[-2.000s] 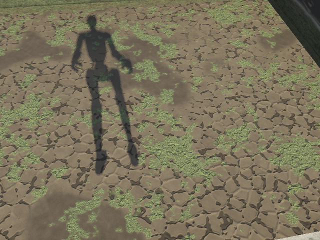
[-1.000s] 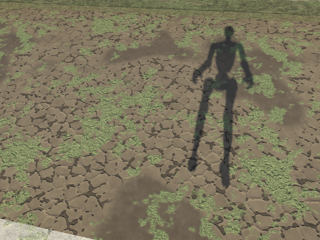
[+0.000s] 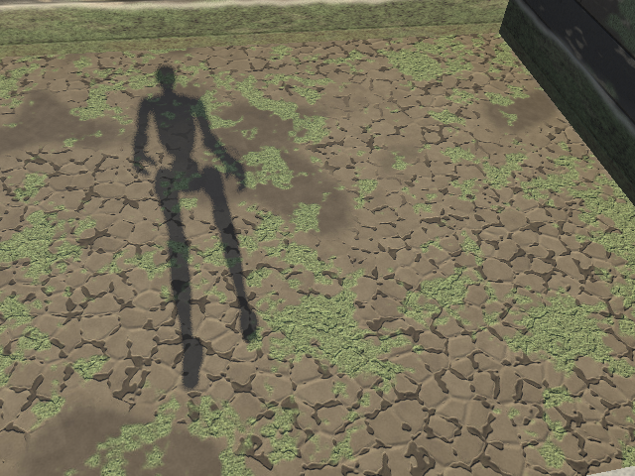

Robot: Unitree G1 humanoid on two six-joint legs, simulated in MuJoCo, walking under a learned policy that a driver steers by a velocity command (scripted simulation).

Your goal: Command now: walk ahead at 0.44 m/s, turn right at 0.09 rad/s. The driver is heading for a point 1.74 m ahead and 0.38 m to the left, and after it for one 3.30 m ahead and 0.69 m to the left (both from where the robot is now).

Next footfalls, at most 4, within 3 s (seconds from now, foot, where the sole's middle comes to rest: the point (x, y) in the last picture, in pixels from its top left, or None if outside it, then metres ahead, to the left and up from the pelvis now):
0.18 right None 0.14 -0.11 -0.78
0.62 left None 0.18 0.11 -0.77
1.00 right None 0.20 -0.05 -0.77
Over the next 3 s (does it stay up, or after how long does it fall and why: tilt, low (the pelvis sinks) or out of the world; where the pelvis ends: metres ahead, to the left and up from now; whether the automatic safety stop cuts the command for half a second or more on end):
stays up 0.15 0.06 -0.02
